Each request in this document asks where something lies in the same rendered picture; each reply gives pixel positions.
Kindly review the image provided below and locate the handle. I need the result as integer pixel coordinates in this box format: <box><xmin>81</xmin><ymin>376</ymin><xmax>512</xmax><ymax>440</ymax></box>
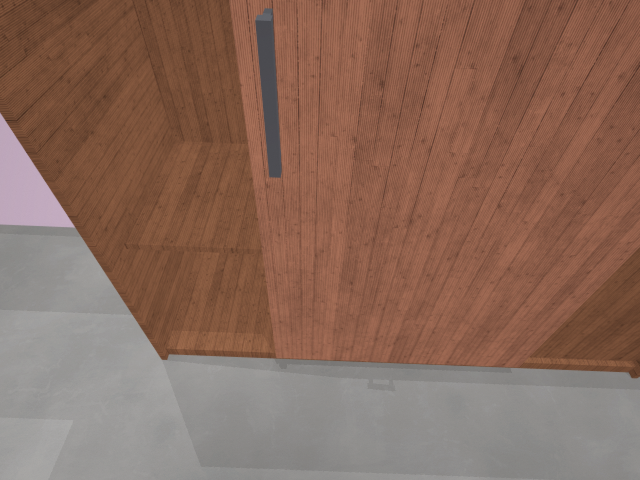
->
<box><xmin>255</xmin><ymin>8</ymin><xmax>282</xmax><ymax>178</ymax></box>

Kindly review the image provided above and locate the wardrobe door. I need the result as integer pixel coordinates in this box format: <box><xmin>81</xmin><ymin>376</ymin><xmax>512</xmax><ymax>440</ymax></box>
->
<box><xmin>229</xmin><ymin>0</ymin><xmax>640</xmax><ymax>367</ymax></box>
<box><xmin>530</xmin><ymin>247</ymin><xmax>640</xmax><ymax>361</ymax></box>

